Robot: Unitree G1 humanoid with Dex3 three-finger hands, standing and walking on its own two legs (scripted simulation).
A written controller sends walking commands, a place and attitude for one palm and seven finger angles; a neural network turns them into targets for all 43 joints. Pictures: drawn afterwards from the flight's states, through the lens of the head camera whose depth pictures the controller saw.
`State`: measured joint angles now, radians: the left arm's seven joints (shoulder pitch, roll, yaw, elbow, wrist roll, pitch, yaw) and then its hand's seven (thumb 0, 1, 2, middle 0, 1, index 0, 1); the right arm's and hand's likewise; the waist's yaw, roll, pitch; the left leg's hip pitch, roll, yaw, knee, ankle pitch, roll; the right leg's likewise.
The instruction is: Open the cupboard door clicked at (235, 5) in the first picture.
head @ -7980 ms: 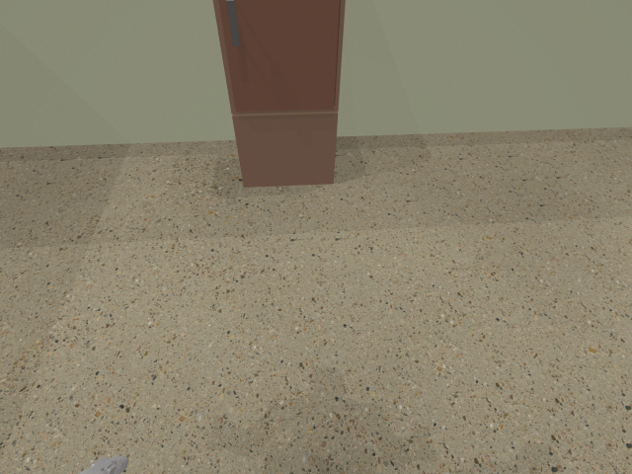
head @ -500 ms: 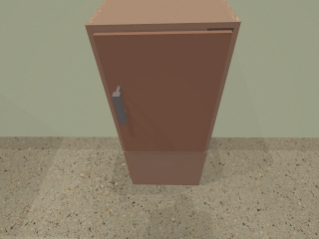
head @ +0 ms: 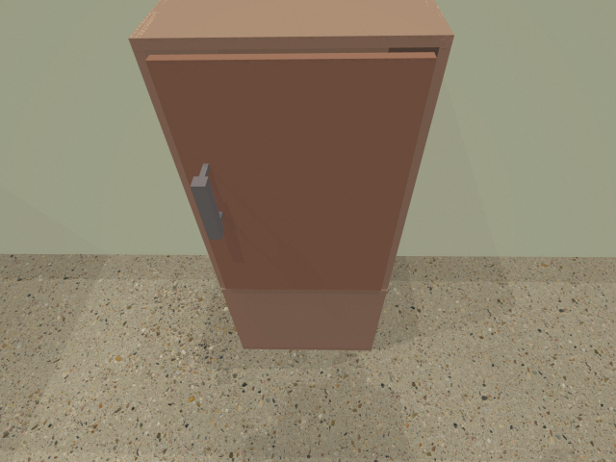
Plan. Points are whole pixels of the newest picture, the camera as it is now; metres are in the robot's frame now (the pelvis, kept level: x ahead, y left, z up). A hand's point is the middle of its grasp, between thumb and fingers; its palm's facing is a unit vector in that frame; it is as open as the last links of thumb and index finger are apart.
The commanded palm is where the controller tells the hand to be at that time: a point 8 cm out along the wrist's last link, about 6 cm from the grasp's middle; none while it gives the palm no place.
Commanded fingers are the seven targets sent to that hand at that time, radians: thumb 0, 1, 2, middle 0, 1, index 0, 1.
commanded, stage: raise the hand with hooked fingers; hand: left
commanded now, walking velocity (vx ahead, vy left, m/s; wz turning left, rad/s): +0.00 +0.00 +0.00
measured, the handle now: (210, 202) +0.54 +0.21 +0.00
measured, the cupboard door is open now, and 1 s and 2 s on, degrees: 0 0 0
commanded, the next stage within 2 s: none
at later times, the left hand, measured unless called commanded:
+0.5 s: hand (150, 446) +0.15 +0.22 -0.06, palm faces +0.10 -1.00 -0.01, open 9.3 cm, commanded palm +0.14 +0.27 -0.04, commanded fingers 0.00 0.25 0.62 -0.25 -0.72 -0.25 -0.72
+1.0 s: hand (123, 392) +0.21 +0.26 -0.03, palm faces +0.02 -1.00 -0.04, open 12.3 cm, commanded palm +0.18 +0.32 -0.01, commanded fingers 0.00 -0.34 0.37 -0.29 -1.10 -0.29 -1.10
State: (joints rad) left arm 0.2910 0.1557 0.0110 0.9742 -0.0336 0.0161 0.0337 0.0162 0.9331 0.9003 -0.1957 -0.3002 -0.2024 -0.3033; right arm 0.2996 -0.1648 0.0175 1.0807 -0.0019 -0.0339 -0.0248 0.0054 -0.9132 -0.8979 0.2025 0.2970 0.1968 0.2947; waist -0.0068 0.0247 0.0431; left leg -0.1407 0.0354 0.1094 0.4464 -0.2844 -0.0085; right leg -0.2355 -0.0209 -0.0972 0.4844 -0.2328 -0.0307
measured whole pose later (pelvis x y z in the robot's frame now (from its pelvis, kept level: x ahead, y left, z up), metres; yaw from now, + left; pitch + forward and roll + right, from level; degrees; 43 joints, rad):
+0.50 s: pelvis -0.03 +0.00 -0.09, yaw +2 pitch +13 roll -1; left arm 0.41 0.20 0.24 0.10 -0.31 -0.52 -0.38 0.02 0.47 0.72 -0.23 -0.58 -0.23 -0.58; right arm 0.13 -0.25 -0.04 0.51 0.02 -0.27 -0.04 0.01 -0.91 -0.90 0.20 0.30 0.20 0.29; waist 0.05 -0.03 -0.11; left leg -0.84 0.04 -0.02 1.19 -0.58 -0.02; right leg -0.88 -0.04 -0.15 1.14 -0.49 -0.05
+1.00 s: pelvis -0.03 +0.03 -0.07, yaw +1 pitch +13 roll -2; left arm 0.26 0.29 0.29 0.13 -0.32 -0.38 -0.36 0.00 -0.11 0.47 -0.27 -0.95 -0.27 -0.96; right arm 0.28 -0.28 0.00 0.57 0.03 -0.26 -0.06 0.02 -0.91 -0.90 0.21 0.30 0.20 0.30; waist -0.02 0.00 -0.10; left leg -0.77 0.02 0.03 1.07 -0.52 0.04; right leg -0.81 -0.06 -0.11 1.00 -0.40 0.00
